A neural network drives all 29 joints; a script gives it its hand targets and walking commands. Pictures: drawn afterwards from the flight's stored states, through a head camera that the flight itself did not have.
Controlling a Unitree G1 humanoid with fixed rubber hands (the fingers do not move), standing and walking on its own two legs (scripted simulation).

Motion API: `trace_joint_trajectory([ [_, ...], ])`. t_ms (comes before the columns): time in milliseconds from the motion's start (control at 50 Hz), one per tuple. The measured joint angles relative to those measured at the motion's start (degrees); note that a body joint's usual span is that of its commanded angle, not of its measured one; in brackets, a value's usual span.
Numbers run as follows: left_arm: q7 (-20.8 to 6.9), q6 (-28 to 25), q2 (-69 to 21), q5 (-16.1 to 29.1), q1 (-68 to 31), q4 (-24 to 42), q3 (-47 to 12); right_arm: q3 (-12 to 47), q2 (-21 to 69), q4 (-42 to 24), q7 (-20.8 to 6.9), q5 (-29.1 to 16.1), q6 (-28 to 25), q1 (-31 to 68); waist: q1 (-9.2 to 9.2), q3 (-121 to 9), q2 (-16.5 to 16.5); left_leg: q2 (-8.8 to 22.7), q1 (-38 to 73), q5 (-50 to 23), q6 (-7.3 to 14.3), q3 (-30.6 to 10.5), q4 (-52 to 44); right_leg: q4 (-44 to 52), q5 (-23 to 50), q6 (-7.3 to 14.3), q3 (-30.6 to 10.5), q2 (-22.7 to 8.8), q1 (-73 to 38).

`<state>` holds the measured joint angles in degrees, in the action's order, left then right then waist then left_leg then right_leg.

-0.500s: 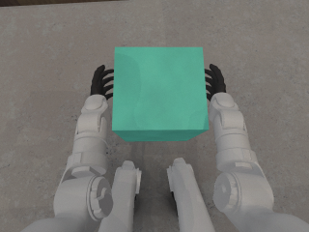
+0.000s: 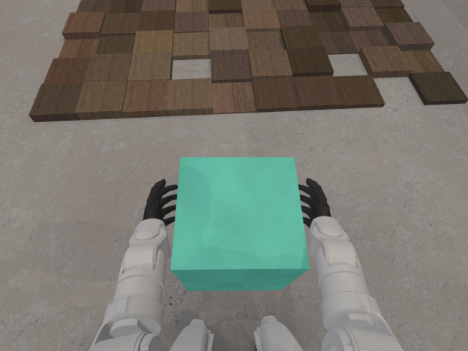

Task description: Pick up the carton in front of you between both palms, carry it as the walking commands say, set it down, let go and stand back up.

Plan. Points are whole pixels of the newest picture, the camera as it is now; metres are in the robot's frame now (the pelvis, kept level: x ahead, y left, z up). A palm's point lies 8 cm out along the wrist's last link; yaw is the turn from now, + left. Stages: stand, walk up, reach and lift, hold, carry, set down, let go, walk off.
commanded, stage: reach and lift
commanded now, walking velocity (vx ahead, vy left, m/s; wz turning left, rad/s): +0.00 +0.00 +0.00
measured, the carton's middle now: (236, 231) +0.35 -0.01 -0.10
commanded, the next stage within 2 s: hold in 1.42 s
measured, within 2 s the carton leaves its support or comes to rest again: neither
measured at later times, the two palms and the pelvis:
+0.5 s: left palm (126, 209) +0.31 +0.15 +0.10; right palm (341, 208) +0.31 -0.15 +0.09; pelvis +0.02 +0.00 +0.07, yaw +0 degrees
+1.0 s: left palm (126, 205) +0.31 +0.15 +0.10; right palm (344, 203) +0.31 -0.15 +0.10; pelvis +0.02 +0.00 +0.07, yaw +0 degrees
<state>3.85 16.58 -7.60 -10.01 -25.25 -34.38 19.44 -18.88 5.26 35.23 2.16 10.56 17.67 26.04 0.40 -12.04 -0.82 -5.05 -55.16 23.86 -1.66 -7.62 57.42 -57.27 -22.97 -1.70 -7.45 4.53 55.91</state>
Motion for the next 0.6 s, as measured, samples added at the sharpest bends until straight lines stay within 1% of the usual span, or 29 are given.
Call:
trace_joint_trajectory([
  [80,-0.2,0.9,-0.4,-0.3,3.3,1.5,-1.0,0.9,0.7,-1.5,0.0,0.1,0.9,-3.3,-0.04,1.0,0.1,0.4,8.2,-1.7,0.3,-0.3,-6.2,6.2,1.7,0.2,-0.2,-0.3,-8.2],
  [180,-0.6,3.4,-0.8,-0.5,7.0,4.0,-2.3,2.0,1.5,-4.2,0.0,0.3,3.3,-7.1,-0.15,2.2,0.3,1.0,18.7,-4.1,0.6,-0.6,-14.3,14.3,4.0,0.5,-0.5,-0.8,-18.7],
  [380,-1.9,12.2,-0.7,-1.6,12.1,11.4,-5.4,4.6,3.1,-12.2,0.0,1.4,11.7,-12.9,-0.34,5.2,0.7,2.0,38.1,-8.6,0.9,-0.9,-28.0,28.1,8.6,0.8,-0.8,-1.7,-38.2],
  [440,-2.6,14.9,-0.7,-2.8,11.8,12.3,-5.4,5.0,3.1,-13.2,-0.5,2.5,14.4,-12.7,-0.41,6.3,0.6,2.2,41.9,-9.5,1.0,-1.0,-30.1,30.3,9.5,0.9,-0.8,-1.8,-42.1],
  [500,-3.3,16.8,-1.0,-4.4,10.5,11.7,-4.4,4.0,3.3,-12.7,-1.3,4.1,16.4,-11.5,-0.43,7.5,0.6,2.2,44.1,-10.0,1.0,-0.9,-30.9,31.1,10.0,0.9,-0.9,-1.9,-44.2],
  [600,-4.0,18.0,-1.5,-6.0,8.3,10.9,-2.7,2.2,3.8,-11.9,-2.1,5.7,17.6,-9.3,-0.39,9.9,0.6,2.2,44.7,-10.1,1.0,-0.8,-30.3,30.4,10.1,0.8,-0.8,-1.9,-44.8],
])
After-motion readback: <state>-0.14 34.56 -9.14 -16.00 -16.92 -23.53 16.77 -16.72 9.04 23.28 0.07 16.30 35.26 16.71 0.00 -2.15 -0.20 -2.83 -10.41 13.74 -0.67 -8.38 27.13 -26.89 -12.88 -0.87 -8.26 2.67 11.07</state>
